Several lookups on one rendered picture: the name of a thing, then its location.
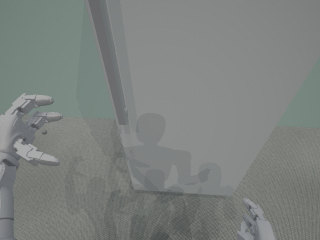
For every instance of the robot left forearm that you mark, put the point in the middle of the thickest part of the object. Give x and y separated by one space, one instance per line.
8 167

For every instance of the fridge door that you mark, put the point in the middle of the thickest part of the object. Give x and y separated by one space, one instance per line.
205 83

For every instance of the right robot hand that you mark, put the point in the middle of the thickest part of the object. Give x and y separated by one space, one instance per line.
260 228

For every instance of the handle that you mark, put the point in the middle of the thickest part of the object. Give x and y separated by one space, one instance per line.
103 35

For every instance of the left robot hand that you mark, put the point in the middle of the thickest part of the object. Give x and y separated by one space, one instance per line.
12 128

